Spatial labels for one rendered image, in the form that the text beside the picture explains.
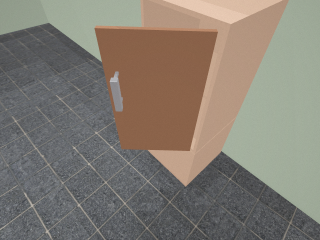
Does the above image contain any cupboard door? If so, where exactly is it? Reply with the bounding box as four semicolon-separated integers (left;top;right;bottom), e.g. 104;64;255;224
94;25;218;151

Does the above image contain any handle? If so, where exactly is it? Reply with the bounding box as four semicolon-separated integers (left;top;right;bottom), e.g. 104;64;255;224
110;71;123;112

